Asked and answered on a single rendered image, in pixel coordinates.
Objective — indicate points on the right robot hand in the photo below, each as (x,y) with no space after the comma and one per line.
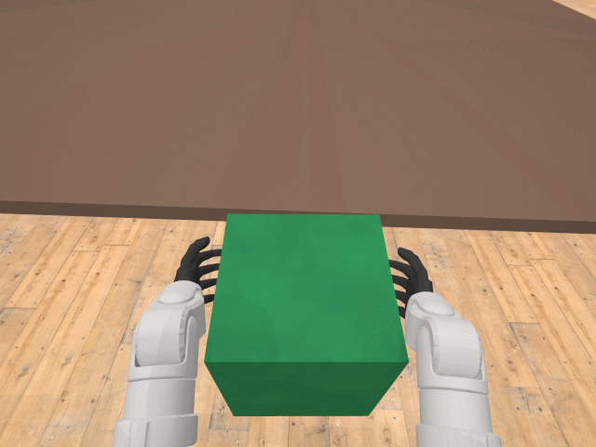
(417,277)

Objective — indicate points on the left robot hand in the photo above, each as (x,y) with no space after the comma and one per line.
(191,270)

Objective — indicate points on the robot right forearm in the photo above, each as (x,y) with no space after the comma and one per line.
(451,376)

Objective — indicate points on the carton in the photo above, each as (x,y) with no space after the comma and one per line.
(305,319)

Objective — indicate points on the robot left forearm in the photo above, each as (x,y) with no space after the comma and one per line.
(160,397)

